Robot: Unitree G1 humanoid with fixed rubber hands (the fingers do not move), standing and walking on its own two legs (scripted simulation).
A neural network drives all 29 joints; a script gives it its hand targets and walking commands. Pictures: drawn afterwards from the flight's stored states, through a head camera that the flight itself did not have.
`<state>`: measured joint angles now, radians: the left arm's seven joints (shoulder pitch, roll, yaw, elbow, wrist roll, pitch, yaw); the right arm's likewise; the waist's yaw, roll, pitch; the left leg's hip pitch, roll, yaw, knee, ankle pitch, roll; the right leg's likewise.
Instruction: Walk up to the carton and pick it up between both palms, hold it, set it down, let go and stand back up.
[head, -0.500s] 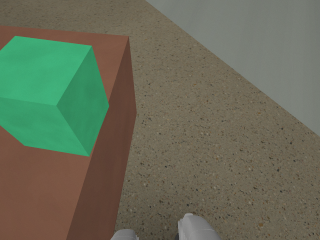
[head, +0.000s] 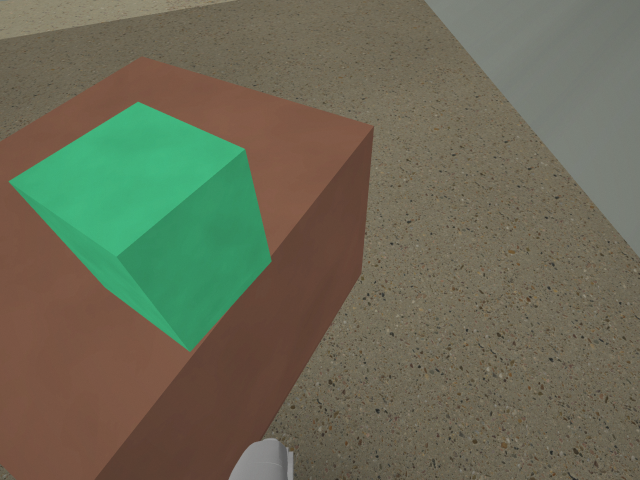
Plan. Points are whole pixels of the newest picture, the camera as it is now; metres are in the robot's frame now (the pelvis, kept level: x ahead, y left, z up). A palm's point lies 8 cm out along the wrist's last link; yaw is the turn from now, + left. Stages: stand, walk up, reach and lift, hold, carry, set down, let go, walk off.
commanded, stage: walk up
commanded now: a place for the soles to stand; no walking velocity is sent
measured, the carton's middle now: (164, 228) +0.44 +0.27 +0.03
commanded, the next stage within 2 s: none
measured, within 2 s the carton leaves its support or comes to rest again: neither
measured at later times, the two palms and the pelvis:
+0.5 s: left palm (258, 406) +0.23 +0.13 -0.11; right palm out of the picture +0.29 -0.47 -0.13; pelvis +0.15 -0.18 -0.02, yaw +13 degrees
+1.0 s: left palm (231, 453) +0.17 +0.16 -0.13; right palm (565, 256) +0.48 -0.39 -0.10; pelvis +0.24 -0.16 -0.02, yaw +32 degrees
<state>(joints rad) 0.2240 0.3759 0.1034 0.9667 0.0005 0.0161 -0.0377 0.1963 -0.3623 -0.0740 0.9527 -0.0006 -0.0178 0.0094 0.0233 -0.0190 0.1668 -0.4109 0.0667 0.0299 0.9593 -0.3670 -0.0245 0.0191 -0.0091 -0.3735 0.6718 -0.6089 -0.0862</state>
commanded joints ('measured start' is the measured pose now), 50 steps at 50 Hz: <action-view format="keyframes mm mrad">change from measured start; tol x32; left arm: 1 -264 269 64 -279 31 -20 16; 7 -490 215 -11 -416 1 -62 -12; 17 212 382 100 -106 39 -46 -19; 21 -267 374 90 -233 52 -42 -3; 50 -162 202 21 -293 -7 -86 28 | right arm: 1 495 -304 -101 21 -30 -15 -42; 15 -84 -344 -95 -152 -65 -99 -94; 50 113 -332 -97 -215 -39 -53 -72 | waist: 1 -243 -27 -192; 3 -251 431 -320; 9 -22 -59 -131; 14 66 214 -294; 19 92 -401 -261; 50 -72 299 -266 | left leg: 1 558 -106 219 -403 -5 139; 4 845 455 -1067 -616 106 516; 13 -163 89 -251 -443 105 201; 17 -536 -137 -90 374 -272 62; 35 -353 66 1 165 -120 42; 42 339 -97 59 -313 -78 132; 45 501 298 -933 -476 605 427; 50 311 145 -546 -293 850 300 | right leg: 1 -360 -126 131 418 1425 232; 3 -970 69 346 1108 -71 216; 7 -1154 -119 687 1059 -40 125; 15 -12 -82 392 202 364 31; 19 -200 -423 1197 -634 -692 16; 32 -44 -437 584 -228 613 37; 40 -290 -449 285 -42 655 -48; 43 -633 -187 184 716 492 86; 44 -867 -24 235 721 -32 147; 50 -756 -86 403 462 7 75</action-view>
